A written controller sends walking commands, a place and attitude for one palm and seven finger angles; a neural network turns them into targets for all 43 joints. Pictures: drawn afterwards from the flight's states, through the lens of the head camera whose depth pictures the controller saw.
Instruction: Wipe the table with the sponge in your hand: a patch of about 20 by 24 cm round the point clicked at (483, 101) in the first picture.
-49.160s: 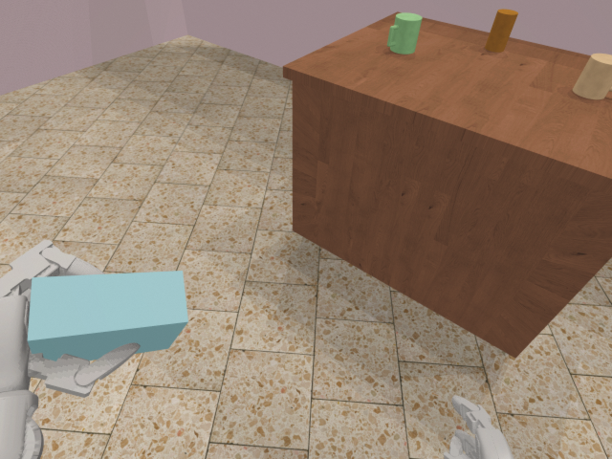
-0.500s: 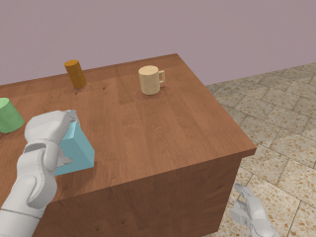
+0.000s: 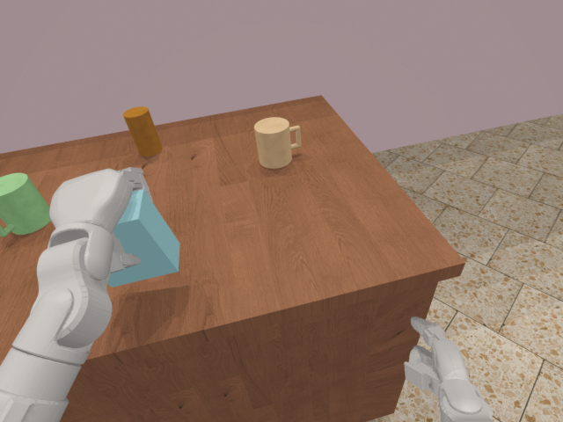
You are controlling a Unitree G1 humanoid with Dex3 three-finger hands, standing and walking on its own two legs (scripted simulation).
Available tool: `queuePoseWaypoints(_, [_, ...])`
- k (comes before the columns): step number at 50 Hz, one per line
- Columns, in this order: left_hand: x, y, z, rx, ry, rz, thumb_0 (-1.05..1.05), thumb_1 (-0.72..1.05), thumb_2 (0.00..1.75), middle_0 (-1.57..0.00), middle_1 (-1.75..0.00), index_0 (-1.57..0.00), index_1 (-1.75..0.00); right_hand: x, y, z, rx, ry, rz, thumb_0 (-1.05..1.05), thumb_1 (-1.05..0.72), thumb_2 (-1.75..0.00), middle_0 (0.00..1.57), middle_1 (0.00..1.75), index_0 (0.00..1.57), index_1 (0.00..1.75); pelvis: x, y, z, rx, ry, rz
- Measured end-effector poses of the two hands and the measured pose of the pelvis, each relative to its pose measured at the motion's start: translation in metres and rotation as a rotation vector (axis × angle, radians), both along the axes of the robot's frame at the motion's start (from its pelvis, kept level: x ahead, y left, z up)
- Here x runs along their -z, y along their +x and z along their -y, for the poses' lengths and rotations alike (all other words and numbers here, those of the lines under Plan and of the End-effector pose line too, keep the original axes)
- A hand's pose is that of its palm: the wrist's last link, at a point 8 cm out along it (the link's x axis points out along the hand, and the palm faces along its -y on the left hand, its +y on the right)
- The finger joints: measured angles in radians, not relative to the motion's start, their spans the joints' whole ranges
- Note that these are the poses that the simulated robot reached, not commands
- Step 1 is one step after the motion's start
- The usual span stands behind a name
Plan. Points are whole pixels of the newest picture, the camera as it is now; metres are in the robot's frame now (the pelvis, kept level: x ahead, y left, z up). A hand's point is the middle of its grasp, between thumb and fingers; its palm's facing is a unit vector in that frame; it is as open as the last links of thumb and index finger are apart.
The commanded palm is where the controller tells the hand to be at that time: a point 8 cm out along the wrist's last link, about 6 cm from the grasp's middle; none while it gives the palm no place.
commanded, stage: lift the sponge slowly off the table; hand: left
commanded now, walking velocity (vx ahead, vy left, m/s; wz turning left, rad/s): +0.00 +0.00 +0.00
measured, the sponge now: (133, 249) +0.28 +0.27 +0.14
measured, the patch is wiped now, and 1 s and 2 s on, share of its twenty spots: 1.00 1.00 1.00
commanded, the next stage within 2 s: bring the sponge back beside the body in 0.56 s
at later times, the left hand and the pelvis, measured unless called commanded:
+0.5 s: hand (109, 204) +0.29 +0.28 +0.22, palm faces +0.21 -0.08 -0.97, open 9.7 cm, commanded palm +0.24 +0.28 +0.29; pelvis +0.00 +0.00 +0.00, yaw +0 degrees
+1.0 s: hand (97, 221) +0.26 +0.27 +0.22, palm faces +0.26 -0.11 -0.96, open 9.7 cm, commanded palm +0.21 +0.27 +0.28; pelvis +0.00 +0.00 +0.00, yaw +0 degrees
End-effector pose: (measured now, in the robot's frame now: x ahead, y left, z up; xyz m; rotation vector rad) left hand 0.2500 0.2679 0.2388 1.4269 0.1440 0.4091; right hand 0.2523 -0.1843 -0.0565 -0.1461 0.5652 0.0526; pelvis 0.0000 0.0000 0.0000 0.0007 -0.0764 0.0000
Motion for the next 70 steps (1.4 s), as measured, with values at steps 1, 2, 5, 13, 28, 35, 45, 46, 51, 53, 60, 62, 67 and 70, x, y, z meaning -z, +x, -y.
queuePoseWaypoints(1, [-0.001,0.000,0.001,0.001,-0.001,0.004,-0.01,-0.50,1.09,-0.75,-1.39,-0.79,-1.35,0.000,0.000,0.000,0.000,0.000,0.000,0.01,-0.90,-0.90,0.21,0.30,0.20,0.30,0.000,0.000,0.000,-0.001,0.000,0.000])
queuePoseWaypoints(2, [-0.003,0.001,0.001,0.002,-0.003,0.007,-0.01,-0.50,1.09,-0.75,-1.39,-0.79,-1.35,0.000,0.000,0.000,0.000,0.000,0.000,0.01,-0.90,-0.90,0.21,0.30,0.20,0.30,0.000,0.000,0.000,-0.001,0.000,-0.001])
queuePoseWaypoints(5, [-0.007,0.003,0.003,0.007,-0.002,0.016,-0.01,-0.50,1.09,-0.75,-1.39,-0.79,-1.35,0.001,-0.001,0.001,0.002,0.000,-0.002,0.01,-0.90,-0.90,0.21,0.30,0.20,0.30,0.000,0.000,0.000,0.000,0.001,-0.003])
queuePoseWaypoints(13, [-0.016,0.010,-0.002,-0.014,0.001,0.022,-0.01,-0.50,1.09,-0.75,-1.39,-0.79,-1.35,0.003,-0.003,0.007,0.013,-0.007,-0.012,0.01,-0.90,-0.90,0.21,0.30,0.21,0.30,0.000,0.001,0.003,0.003,0.001,-0.010])
queuePoseWaypoints(28, [-0.029,0.009,-0.004,-0.015,0.009,0.026,-0.01,-0.50,1.09,-0.75,-1.39,-0.79,-1.35,0.006,-0.002,0.014,0.024,-0.021,-0.018,0.01,-0.90,-0.90,0.20,0.30,0.20,0.30,0.001,0.000,0.003,-0.005,0.001,-0.012])
queuePoseWaypoints(35, [-0.029,0.015,0.003,0.003,0.006,0.026,-0.01,-0.50,1.09,-0.75,-1.39,-0.79,-1.35,0.005,-0.001,0.006,0.013,0.001,-0.009,0.01,-0.90,-0.90,0.20,0.30,0.20,0.30,0.001,0.000,0.003,-0.003,0.002,-0.017])
queuePoseWaypoints(45, [-0.029,-0.013,0.005,0.028,-0.016,0.068,-0.01,-0.50,1.09,-0.75,-1.39,-0.79,-1.35,0.001,0.001,0.005,0.007,0.015,-0.003,0.01,-0.90,-0.90,0.21,0.30,0.21,0.30,0.002,0.002,0.002,0.015,0.003,-0.012])
queuePoseWaypoints(46, [-0.029,-0.016,0.003,0.019,-0.019,0.070,-0.01,-0.50,1.09,-0.75,-1.39,-0.79,-1.35,0.000,0.001,0.005,0.005,0.010,-0.003,0.01,-0.90,-0.90,0.21,0.30,0.21,0.30,0.002,0.001,0.002,0.013,0.003,-0.010])
queuePoseWaypoints(51, [-0.024,-0.029,-0.006,-0.022,-0.025,0.070,-0.01,-0.50,1.09,-0.75,-1.39,-0.79,-1.35,-0.001,0.002,0.006,0.001,-0.010,0.008,0.01,-0.90,-0.90,0.20,0.30,0.20,0.30,0.003,-0.003,0.002,0.004,0.000,0.000])
queuePoseWaypoints(53, [-0.022,-0.033,-0.008,-0.029,-0.028,0.066,-0.01,-0.50,1.09,-0.75,-1.39,-0.79,-1.35,-0.002,0.002,0.005,0.001,-0.013,0.012,0.01,-0.90,-0.90,0.20,0.30,0.20,0.30,0.003,-0.004,0.003,0.003,-0.001,0.004])
queuePoseWaypoints(60, [-0.018,-0.043,-0.004,0.003,-0.019,0.063,-0.01,-0.50,1.09,-0.75,-1.39,-0.79,-1.35,-0.005,-0.001,0.001,0.001,-0.008,0.036,0.01,-0.90,-0.90,0.20,0.30,0.20,0.30,0.003,-0.009,0.002,0.006,-0.001,0.014])
queuePoseWaypoints(62, [-0.018,-0.045,-0.004,0.010,-0.015,0.065,-0.01,-0.50,1.09,-0.75,-1.39,-0.79,-1.35,-0.006,-0.003,0.000,-0.001,-0.006,0.040,0.01,-0.90,-0.90,0.20,0.30,0.20,0.30,0.003,-0.010,0.002,0.007,-0.002,0.015])
queuePoseWaypoints(67, [-0.020,-0.052,-0.004,0.017,-0.016,0.083,-0.01,-0.50,1.09,-0.75,-1.39,-0.79,-1.35,-0.007,-0.006,-0.003,-0.005,0.002,0.048,0.01,-0.90,-0.90,0.20,0.30,0.20,0.30,0.003,-0.012,0.001,0.011,-0.002,0.018])
queuePoseWaypoints(70, [-0.020,-0.058,-0.005,0.015,-0.019,0.087,-0.01,-0.50,1.09,-0.75,-1.39,-0.79,-1.35,-0.007,-0.007,-0.004,-0.004,0.004,0.050,0.01,-0.90,-0.90,0.21,0.30,0.20,0.30,0.003,-0.012,0.000,0.014,-0.003,0.019])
